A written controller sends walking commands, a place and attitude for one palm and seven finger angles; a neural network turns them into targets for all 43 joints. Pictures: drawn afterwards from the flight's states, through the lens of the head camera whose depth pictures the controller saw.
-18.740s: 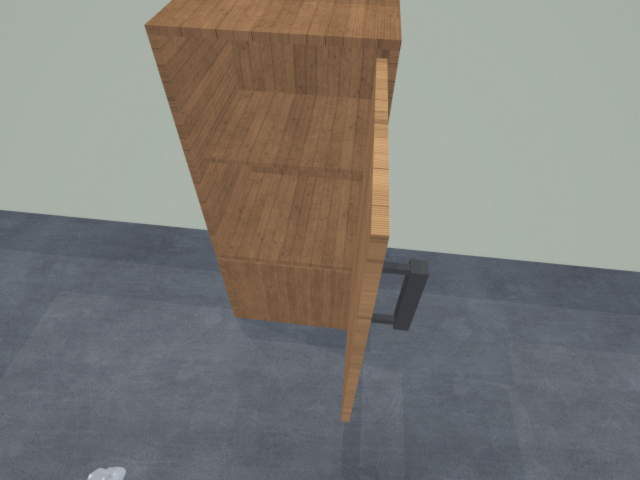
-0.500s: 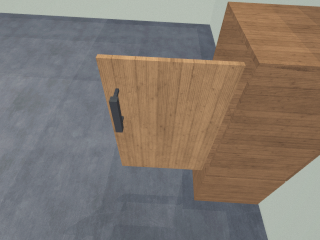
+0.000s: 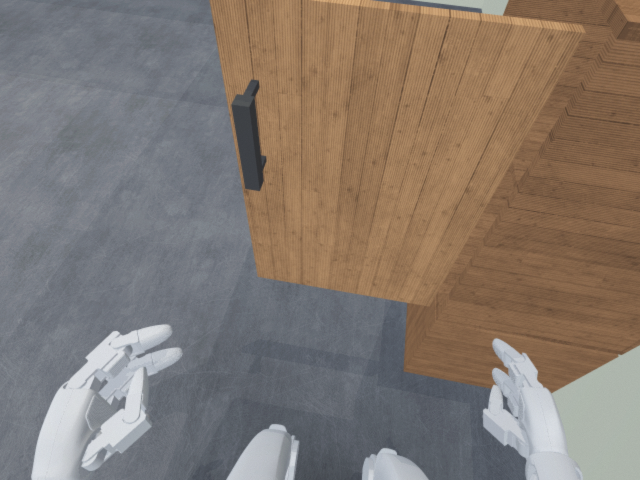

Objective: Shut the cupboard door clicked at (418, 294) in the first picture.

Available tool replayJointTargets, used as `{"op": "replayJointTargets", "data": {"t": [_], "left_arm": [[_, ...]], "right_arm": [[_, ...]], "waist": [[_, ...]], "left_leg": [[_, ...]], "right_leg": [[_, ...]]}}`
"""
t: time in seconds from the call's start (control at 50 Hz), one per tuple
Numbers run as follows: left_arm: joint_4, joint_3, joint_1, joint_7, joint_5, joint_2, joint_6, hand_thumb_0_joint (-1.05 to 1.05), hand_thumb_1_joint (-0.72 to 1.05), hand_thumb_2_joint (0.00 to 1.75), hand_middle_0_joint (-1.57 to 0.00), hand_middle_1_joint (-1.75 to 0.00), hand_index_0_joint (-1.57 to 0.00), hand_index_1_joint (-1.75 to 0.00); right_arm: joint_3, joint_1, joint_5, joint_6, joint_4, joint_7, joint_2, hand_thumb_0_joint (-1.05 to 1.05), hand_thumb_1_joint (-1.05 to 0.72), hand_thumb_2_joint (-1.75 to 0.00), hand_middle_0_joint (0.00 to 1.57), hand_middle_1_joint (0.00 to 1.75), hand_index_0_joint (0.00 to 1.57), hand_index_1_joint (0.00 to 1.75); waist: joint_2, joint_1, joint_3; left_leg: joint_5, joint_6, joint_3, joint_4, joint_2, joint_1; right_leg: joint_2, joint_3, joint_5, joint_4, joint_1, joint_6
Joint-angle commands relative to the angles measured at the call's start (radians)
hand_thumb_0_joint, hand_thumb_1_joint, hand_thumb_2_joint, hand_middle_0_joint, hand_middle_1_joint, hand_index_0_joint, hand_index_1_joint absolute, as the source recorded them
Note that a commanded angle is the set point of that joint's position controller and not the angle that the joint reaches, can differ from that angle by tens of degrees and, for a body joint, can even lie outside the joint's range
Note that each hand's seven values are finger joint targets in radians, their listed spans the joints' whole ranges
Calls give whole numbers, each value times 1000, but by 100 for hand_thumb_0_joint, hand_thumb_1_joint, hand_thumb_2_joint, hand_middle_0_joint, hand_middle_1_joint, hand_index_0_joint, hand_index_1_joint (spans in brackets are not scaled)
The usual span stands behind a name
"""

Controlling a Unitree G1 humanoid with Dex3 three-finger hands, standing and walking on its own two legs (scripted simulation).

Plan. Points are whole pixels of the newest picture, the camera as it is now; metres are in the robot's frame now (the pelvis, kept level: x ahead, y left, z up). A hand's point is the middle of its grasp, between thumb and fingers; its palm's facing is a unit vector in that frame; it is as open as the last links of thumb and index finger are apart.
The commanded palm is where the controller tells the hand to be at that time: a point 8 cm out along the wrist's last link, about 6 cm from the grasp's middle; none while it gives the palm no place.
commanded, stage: raise the hand and make a fist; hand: left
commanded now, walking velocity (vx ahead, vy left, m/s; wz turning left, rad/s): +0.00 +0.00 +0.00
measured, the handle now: (253, 137) +0.51 +0.16 +0.13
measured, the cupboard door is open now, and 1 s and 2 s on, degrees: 91 91 91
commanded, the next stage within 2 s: bring the fist close to the handle in 1.42 s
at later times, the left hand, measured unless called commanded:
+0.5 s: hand (151, 357) +0.22 +0.20 +0.09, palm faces -0.05 -1.00 -0.04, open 3.5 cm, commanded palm +0.19 +0.26 +0.10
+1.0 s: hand (135, 309) +0.25 +0.22 +0.12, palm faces -0.04 -1.00 -0.07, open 3.1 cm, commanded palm +0.23 +0.27 +0.13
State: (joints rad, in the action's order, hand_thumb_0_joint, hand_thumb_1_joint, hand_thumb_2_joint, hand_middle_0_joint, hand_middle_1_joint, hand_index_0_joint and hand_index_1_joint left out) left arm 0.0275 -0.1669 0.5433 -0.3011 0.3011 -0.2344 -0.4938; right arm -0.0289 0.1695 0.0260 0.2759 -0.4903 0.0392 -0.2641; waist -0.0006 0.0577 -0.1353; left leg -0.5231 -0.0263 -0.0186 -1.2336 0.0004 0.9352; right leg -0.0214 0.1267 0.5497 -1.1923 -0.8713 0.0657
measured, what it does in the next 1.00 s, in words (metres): stands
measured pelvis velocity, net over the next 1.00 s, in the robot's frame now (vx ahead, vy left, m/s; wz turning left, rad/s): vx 0.03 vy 0.03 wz -0.01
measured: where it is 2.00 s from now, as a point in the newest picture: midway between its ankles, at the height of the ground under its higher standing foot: outside the picture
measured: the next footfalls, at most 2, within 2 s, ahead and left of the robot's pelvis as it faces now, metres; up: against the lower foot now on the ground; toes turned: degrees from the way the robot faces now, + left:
none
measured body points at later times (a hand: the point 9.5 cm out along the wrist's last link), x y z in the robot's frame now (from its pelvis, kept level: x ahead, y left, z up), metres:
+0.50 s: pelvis +0.02 +0.02 +0.03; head +0.07 +0.03 +0.47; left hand +0.21 +0.26 +0.09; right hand +0.19 -0.23 -0.05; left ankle +0.05 +0.10 -0.64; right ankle +0.03 -0.09 -0.64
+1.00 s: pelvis +0.03 +0.03 +0.05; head +0.06 +0.04 +0.50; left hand +0.24 +0.27 +0.13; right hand +0.20 -0.19 -0.02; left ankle +0.05 +0.10 -0.64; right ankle +0.03 -0.09 -0.64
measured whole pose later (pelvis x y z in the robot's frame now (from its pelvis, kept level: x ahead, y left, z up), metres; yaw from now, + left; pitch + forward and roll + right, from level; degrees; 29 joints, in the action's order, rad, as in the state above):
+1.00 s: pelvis +0.03 +0.03 +0.05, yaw +0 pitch +9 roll -3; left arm 0.10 -0.15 0.38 -0.24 0.27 -0.27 -0.27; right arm 0.05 0.27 0.04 0.22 -0.52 0.04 -0.24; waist -0.05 0.01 -0.11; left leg -0.45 -0.07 0.02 -0.96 -0.02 0.67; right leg -0.01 0.08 0.45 -0.90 -0.61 0.01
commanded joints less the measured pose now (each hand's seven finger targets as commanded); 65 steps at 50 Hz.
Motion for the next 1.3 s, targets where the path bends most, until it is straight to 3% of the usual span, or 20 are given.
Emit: {"op": "replayJointTargets", "data": {"t": [0.0, 0.04, 0.06, 0.14, 0.18, 0.24, 0.28, 0.42, 0.44, 0.5, 0.64, 0.7, 0.74, 0.82, 1.04, 1.06, 1.12, 1.14, 1.16, 1.28], "left_arm": [[276, -3, -196, -43, 14, -127, -67, 0, 90, 90, -66, -80, -66, -80], [187, -32, -129, -70, 22, -138, 13, 0, 90, 90, -69, -84, -69, -84], [200, -34, -106, -80, 28, -132, 46, 0, 90, 90, -71, -86, -71, -86], [220, -142, -48, -42, 50, -177, 138, 0, 90, 90, -79, -94, -79, -94], [259, -122, -31, -18, 54, -134, 125, 0, 90, 90, -82, -98, -82, -98], [259, -100, -50, 9, 42, -129, 87, 0, 90, 90, -88, -104, -88, -104], [248, -67, -33, 8, 35, -100, 61, 0, 90, 90, -92, -108, -92, -108], [301, -48, -78, 13, 23, -127, 35, 0, 90, 90, -104, -122, -104, -122], [315, -57, -89, 21, 17, -148, 39, 0, 90, 90, -106, -124, -106, -124], [333, -46, -83, 42, 17, -126, 47, 0, 90, 90, -112, -130, -112, -130], [285, -33, -122, 60, -11, -139, 104, 0, 90, 90, -124, -144, -124, -144], [294, -26, -152, 55, -7, -128, 118, 0, 90, 90, -130, -150, -130, -150], [296, -48, -179, 60, -12, -160, 124, 0, 90, 90, -130, -150, -130, -150], [307, -42, -206, 62, -6, -145, 128, 0, 90, 90, -130, -150, -130, -150], [239, -82, -247, 52, 0, -175, 181, 0, 90, 90, -130, -150, -130, -150], [228, -59, -234, 49, 0, -145, 184, 0, 90, 90, -130, -150, -130, -150], [253, -63, -237, 49, 0, -151, 175, 0, 90, 90, -130, -150, -130, -150], [241, -85, -236, 54, -2, -175, 177, 0, 90, 90, -130, -150, -130, -150], [261, -62, -241, 51, -1, -150, 171, 0, 90, 90, -130, -150, -130, -150], [259, -73, -250, 58, 0, -158, 147, 0, 90, 90, -130, -150, -130, -150]], "right_arm": [[-26, 13, 8, 52, 98, 29, -105, 0, -90, -90, 20, 30, 20, 30], [-25, 8, 21, 37, 96, 35, -101, 0, -90, -90, 20, 30, 20, 30], [-25, 7, 25, 32, 111, 34, -97, 0, -90, -90, 20, 30, 20, 30], [-27, -9, 22, 1, 134, 36, -73, 0, -90, -90, 20, 30, 20, 30], [-25, -4, 18, -3, 137, 30, -60, 0, -90, -90, 20, 30, 20, 30], [-23, -1, 11, -3, 128, 26, -64, 0, -90, -90, 20, 30, 20, 30], [-26, 11, 12, 1, 128, 21, -67, 0, -90, -90, 20, 30, 20, 30], [-23, 25, 20, 9, 139, 22, -94, 0, -90, -90, 20, 30, 20, 30], [-21, 23, 19, 6, 138, 24, -98, 0, -90, -90, 20, 30, 20, 30], [-18, 29, 21, 3, 143, 22, -94, 0, -90, -90, 20, 30, 20, 30], [-5, 30, 24, -14, 149, 19, -107, 0, -90, -90, 20, 30, 20, 30], [1, 36, 26, -15, 159, 18, -106, 0, -90, -90, 20, 30, 20, 30], [6, 33, 23, -14, 152, 18, -111, 0, -90, -90, 20, 30, 20, 30], [12, 34, 25, -5, 148, 15, -108, 0, -90, -90, 20, 30, 20, 30], [13, 41, 25, 2, 120, 19, -116, 0, -90, -90, 20, 30, 20, 30], [14, 41, 26, 2, 123, 17, -112, 0, -90, -90, 20, 30, 20, 30], [10, 41, 25, 6, 123, 13, -115, 0, -90, -90, 20, 30, 20, 30], [8, 43, 21, 3, 120, 13, -117, 0, -90, -90, 20, 30, 20, 30], [8, 43, 22, 3, 123, 11, -114, 0, -90, -90, 20, 30, 20, 30], [5, 45, 21, -3, 117, 8, -114, 0, -90, -90, 20, 30, 20, 30]], "waist": [[-54, -109, -155], [-29, -78, -151], [-28, -67, -187], [17, -8, -258], [13, -10, -259], [8, -24, -199], [21, -39, -202], [-36, -48, -186], [-59, -43, -183], [-77, -46, -189], [-63, -58, -115], [-58, -61, -123], [-84, -60, -117], [-88, -61, -131], [-51, -56, -114], [-35, -59, -109], [-64, -54, -134], [-42, -51, -124], [-55, -57, -140], [-47, -64, -135]], "left_leg": [[139, -16, -40, 147, 3, -128], [160, -14, -37, 159, 0, -101], [175, -13, -33, 172, -1, -112], [266, -6, -39, 224, -4, -143], [302, -1, -39, 250, -3, -175], [303, 1, -43, 264, -1, -190], [288, 1, -38, 270, -1, -194], [234, 1, -46, 330, 1, -259], [242, 0, -51, 334, 3, -272], [250, 6, -56, 367, 5, -316], [205, 10, -78, 425, 15, -339], [209, 13, -80, 444, 17, -364], [207, 14, -86, 452, 19, -380], [235, 21, -90, 472, 22, -414], [302, 17, -71, 496, 17, -442], [304, 17, -66, 499, 16, -439], [350, 20, -58, 493, 13, -456], [357, 18, -58, 488, 12, -445], [367, 16, -51, 485, 11, -459], [340, 11, -39, 473, 8, -443]], "right_leg": [[2, -195, -53, 286, 54, -43], [7, -215, -64, 315, 114, -51], [15, -213, -88, 318, 149, -56], [19, -189, -244, 304, 283, -63], [19, -158, -327, 290, 293, -63], [7, -133, -325, 280, 247, -52], [12, -127, -309, 284, 232, -55], [-2, -94, -200, 305, 199, -36], [-6, -91, -213, 301, 200, -30], [-8, -71, -223, 309, 206, -32], [-14, -57, -204, 346, 213, -30], [-13, -50, -209, 358, 228, -33], [-13, -54, -211, 364, 234, -31], [-10, -46, -226, 375, 250, -32], [-6, -53, -288, 425, 326, -34], [-5, -49, -291, 428, 329, -36], [-2, -50, -323, 421, 338, -37], [-4, -55, -336, 422, 350, -35], [-2, -56, -344, 422, 346, -37], [-1, -65, -332, 425, 340, -40]]}}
